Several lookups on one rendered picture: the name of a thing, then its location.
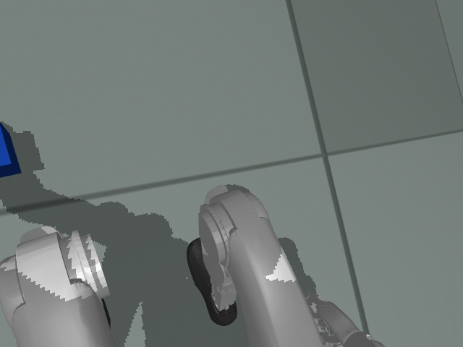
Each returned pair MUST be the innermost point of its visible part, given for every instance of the right robot arm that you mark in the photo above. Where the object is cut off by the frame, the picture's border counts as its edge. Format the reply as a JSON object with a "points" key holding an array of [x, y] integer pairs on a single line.
{"points": [[362, 339]]}

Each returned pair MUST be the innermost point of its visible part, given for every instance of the right robot hand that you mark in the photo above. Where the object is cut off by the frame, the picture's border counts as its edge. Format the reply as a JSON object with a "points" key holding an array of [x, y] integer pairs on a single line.
{"points": [[336, 325]]}

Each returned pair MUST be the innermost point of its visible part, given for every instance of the right robot foot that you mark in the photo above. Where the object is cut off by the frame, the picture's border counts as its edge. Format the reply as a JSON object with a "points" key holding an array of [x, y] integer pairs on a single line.
{"points": [[202, 281]]}

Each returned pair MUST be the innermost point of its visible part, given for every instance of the carton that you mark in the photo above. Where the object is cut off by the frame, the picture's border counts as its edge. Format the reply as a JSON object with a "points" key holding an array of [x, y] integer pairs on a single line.
{"points": [[8, 160]]}

